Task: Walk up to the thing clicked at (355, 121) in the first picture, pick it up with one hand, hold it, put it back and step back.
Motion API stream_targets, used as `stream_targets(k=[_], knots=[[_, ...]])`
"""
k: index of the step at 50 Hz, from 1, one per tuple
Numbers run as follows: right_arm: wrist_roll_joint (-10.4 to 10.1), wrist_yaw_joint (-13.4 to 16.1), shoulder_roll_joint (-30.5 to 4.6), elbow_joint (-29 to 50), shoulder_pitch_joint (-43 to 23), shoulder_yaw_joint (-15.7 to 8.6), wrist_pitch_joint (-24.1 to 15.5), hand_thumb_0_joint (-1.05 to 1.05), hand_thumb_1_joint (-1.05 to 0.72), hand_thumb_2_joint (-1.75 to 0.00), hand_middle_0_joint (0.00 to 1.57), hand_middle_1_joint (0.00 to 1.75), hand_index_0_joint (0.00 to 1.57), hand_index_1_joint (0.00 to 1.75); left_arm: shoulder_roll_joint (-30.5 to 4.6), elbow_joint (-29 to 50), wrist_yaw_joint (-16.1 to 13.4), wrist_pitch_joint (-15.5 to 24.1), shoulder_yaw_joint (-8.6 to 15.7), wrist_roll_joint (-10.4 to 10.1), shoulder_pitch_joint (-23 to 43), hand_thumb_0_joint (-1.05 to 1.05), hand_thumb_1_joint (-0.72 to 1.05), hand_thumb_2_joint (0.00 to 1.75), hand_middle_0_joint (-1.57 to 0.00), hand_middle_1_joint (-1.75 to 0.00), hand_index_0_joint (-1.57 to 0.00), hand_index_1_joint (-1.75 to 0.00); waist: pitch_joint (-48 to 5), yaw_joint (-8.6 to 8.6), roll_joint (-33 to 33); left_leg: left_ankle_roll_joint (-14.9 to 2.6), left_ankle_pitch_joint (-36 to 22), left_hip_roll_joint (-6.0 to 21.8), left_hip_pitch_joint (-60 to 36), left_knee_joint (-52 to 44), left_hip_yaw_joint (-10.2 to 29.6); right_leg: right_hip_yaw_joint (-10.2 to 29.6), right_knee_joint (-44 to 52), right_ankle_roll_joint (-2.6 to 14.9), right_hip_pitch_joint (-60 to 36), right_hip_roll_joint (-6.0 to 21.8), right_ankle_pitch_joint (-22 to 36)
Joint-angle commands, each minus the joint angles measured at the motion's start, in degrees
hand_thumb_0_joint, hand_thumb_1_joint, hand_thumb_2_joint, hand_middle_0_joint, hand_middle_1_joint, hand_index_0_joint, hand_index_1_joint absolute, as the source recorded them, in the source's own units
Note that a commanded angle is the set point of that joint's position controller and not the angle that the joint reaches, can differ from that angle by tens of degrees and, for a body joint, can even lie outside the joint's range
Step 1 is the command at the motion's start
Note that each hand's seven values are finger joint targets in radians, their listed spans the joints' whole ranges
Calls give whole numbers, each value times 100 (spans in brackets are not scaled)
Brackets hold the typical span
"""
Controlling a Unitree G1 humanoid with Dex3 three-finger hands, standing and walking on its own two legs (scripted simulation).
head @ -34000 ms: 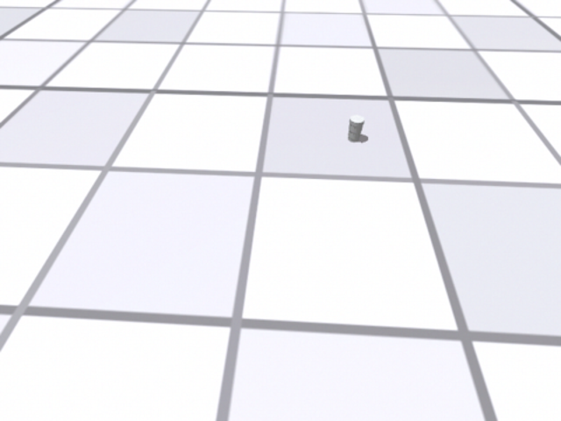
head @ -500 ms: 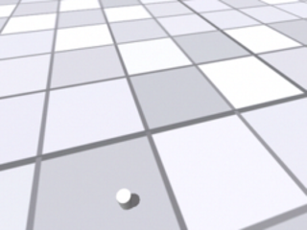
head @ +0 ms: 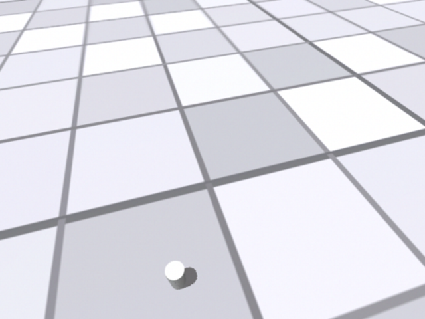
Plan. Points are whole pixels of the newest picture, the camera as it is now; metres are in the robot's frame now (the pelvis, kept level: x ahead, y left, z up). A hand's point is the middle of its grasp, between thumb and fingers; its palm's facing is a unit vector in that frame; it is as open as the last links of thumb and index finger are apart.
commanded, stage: stand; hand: left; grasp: from the side
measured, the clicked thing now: (176, 276) +0.48 +0.19 -0.71
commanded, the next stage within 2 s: step back in 1.08 s
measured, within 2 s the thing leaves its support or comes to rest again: neither
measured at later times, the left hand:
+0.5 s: hand out of the picture +0.09 +0.23 -0.15, palm faces -0.03 -0.94 -0.35, open 7.4 cm
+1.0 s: hand out of the picture +0.11 +0.23 -0.15, palm faces -0.03 -0.94 -0.34, open 7.4 cm
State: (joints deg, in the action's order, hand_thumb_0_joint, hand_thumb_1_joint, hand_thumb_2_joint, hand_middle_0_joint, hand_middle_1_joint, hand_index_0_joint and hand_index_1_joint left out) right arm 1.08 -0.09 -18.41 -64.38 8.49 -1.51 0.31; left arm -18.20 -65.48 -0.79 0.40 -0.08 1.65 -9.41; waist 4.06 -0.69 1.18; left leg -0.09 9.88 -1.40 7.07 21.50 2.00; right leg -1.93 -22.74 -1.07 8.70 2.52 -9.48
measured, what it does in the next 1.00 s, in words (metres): stands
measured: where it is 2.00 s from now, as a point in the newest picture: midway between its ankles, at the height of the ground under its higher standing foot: outside the picture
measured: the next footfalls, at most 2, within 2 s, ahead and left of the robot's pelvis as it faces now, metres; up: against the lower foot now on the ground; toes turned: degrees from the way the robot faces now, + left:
left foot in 1.38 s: -0.01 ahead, +0.13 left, +0.00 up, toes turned -1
right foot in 1.82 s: -0.07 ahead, -0.03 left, +0.00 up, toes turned -1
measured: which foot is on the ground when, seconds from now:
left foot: down 0.00-1.00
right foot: down 0.00-1.00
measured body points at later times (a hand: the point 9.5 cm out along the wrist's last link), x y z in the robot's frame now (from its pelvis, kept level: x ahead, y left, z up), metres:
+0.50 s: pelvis +0.02 -0.01 +0.00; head +0.02 -0.02 +0.45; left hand +0.09 +0.28 -0.13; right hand +0.08 -0.30 -0.14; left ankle +0.03 +0.12 -0.74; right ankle +0.04 -0.13 -0.74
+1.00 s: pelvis +0.03 -0.02 +0.00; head +0.03 -0.02 +0.45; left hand +0.11 +0.28 -0.13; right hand +0.09 -0.31 -0.14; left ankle +0.03 +0.12 -0.74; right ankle +0.04 -0.13 -0.74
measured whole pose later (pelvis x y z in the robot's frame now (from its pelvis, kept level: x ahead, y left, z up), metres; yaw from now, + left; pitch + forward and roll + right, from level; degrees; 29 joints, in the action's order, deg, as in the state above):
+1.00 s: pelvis +0.03 -0.02 +0.00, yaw -1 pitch -3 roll +0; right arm 0.7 0.1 -19.5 -65.6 6.5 -0.8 -0.2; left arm -18.4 -66.1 -0.2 0.8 0.3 1.0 -5.4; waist 3.4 0.0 0.9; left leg 1.4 9.9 0.7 4.0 17.1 1.8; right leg -1.8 -18.6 0.3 6.0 0.5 -9.3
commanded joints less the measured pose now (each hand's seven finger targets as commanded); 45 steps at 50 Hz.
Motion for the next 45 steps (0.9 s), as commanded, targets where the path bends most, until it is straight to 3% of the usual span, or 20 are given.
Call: stream_targets(k=[1,5,9,15,20,25,31,36,39,45], knots=[[11,73,-1093,278,-183,-198,-102,0,-90,-90,20,30,20,30,-1223,320,-78,132,238,-35,280,0,90,90,-20,-30,-20,-30,-141,22,-94,-140,448,610,250,-588,592,680,714,191,77,474,-839],[19,84,-1057,255,-205,-163,-129,0,-90,-90,20,30,20,30,-1235,270,-71,146,251,-62,333,0,90,90,-20,-30,-20,-30,-279,-1,-81,-138,148,645,215,-573,547,698,666,203,-135,507,-436],[2,78,-1100,240,-227,-165,-119,0,-90,-90,20,30,20,30,-1247,246,-63,129,247,-46,369,0,90,90,-20,-30,-20,-30,-99,-1,-189,-126,221,634,286,-631,542,681,754,183,15,465,-791],[3,98,-1125,196,-240,-123,-166,0,-90,-90,20,30,20,30,-1231,215,-40,150,266,-84,434,0,90,90,-20,-30,-20,-30,-448,-1,-41,-105,-320,708,46,-612,497,673,621,206,-311,496,184],[-8,112,-1186,190,-296,-126,-168,0,-90,-90,20,30,20,30,-1172,219,-44,144,250,-69,491,0,90,90,-20,-30,-20,-30,-437,-4,-124,-98,-603,763,-52,-638,483,608,643,180,-335,476,366],[-8,120,-1181,145,-276,-122,-154,0,-90,-90,20,30,20,30,-1206,204,-45,129,259,-84,542,0,90,90,-20,-30,-20,-30,-387,24,-162,-73,-494,770,-56,-686,459,622,701,178,-344,474,335],[-8,114,-1199,163,-324,-124,-171,0,-90,-90,20,30,20,30,-1237,259,-43,162,278,-88,590,0,90,90,-20,-30,-20,-30,-606,45,-133,-56,-807,786,-211,-619,385,630,650,174,-488,513,973],[-5,108,-1184,163,-344,-121,-152,0,-90,-90,20,30,20,30,-1269,262,-39,145,291,-80,637,0,90,90,-20,-30,-20,-30,-395,41,-181,-38,-498,793,-99,-755,410,612,728,173,-351,466,434],[-6,108,-1228,193,-404,-129,-162,0,-90,-90,20,30,20,30,-1245,285,-39,173,284,-83,626,0,90,90,-20,-30,-20,-30,-614,38,-125,-55,-852,814,-227,-651,377,613,667,174,-505,503,990],[-12,103,-1226,192,-383,-127,-153,0,-90,-90,20,30,20,30,-1265,306,-41,171,280,-83,656,0,90,90,-20,-30,-20,-30,-529,65,-133,-39,-704,816,-159,-698,385,589,723,169,-483,483,830]])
